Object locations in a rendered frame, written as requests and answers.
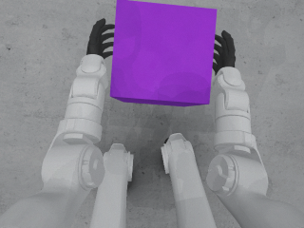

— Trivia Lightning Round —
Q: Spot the right robot hand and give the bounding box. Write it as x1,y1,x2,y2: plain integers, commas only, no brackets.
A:
212,30,236,76

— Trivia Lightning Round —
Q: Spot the robot shin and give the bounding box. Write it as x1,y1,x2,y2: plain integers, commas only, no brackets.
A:
166,133,195,157
103,143,127,162

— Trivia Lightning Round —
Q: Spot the carton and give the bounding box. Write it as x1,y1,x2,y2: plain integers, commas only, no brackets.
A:
109,0,218,107

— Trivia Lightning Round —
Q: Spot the robot right upper arm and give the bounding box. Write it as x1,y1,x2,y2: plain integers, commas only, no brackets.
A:
206,153,304,228

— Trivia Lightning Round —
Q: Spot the robot right shin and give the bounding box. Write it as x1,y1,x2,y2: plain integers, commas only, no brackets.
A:
166,133,195,157

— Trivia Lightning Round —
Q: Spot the robot right forearm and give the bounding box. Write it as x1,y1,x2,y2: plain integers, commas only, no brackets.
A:
211,66,269,184

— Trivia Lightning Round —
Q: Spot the robot left forearm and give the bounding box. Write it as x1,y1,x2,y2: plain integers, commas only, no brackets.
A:
41,54,109,178

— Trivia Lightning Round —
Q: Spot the robot left upper arm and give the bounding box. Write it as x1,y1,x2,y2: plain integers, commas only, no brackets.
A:
0,143,105,228

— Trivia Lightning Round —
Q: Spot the robot left shin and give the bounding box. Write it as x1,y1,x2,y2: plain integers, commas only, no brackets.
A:
103,143,127,162

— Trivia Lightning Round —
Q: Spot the left robot hand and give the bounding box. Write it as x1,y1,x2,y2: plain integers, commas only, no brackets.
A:
86,18,115,59

